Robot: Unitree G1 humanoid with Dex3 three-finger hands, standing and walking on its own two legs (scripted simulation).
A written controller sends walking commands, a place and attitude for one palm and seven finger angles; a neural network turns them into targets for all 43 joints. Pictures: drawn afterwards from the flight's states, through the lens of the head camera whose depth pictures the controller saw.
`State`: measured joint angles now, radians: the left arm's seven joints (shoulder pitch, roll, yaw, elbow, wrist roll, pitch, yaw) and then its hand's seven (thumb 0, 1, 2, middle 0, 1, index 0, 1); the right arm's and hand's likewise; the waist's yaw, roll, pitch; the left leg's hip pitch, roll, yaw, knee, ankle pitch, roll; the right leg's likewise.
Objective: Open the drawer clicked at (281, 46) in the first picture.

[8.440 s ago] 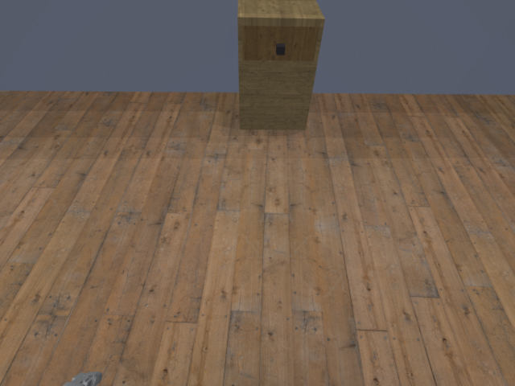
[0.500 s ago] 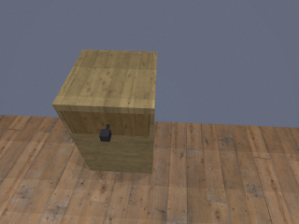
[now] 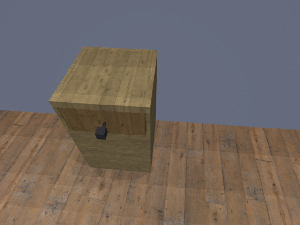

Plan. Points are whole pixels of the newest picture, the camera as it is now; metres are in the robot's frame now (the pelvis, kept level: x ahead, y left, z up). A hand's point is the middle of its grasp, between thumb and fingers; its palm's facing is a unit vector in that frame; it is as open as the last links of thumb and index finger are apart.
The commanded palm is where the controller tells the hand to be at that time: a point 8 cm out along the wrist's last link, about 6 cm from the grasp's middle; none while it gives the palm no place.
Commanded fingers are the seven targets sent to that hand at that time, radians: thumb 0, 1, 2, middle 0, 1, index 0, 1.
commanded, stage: raise the hand with hooked fingers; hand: left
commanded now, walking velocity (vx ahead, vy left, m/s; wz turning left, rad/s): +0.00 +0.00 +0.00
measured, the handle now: (102, 129) +0.53 +0.27 -0.21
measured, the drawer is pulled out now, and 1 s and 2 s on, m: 0.00 0.00 0.00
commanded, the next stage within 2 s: move the hooked fingers above the handle in 1.80 s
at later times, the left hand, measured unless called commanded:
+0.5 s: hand (73, 207) +0.16 +0.22 -0.04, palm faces +0.04 -0.06 -1.00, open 9.6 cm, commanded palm +0.16 +0.22 +0.01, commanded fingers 0.00 0.18 0.59 -0.25 -0.76 -0.25 -0.76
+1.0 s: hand (65, 171) +0.23 +0.25 +0.02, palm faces +0.07 -0.10 -0.99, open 12.6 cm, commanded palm +0.21 +0.25 +0.08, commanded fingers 0.00 -0.41 0.34 -0.29 -1.14 -0.29 -1.14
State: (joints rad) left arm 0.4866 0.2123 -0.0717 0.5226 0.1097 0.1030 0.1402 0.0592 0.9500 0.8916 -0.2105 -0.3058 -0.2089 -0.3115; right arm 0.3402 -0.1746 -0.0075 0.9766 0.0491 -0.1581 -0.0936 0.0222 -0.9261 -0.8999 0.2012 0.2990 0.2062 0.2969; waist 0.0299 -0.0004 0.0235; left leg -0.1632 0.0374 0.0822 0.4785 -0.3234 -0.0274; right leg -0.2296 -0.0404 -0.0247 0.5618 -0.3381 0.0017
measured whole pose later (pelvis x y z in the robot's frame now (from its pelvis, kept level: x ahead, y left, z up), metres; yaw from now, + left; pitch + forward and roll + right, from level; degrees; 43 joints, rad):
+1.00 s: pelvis -0.03 +0.02 -0.01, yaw -1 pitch +5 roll +0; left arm 0.14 0.38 -0.05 0.05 1.01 0.01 0.31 0.00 -0.19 0.43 -0.30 -1.00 -0.30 -1.00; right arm 0.16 -0.25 -0.05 0.62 -0.04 0.07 -0.02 0.02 -0.90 -0.90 0.20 0.30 0.20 0.30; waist 0.05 0.05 -0.05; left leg -0.41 0.01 0.03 0.68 -0.36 0.00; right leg -0.44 -0.04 0.00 0.69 -0.34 0.02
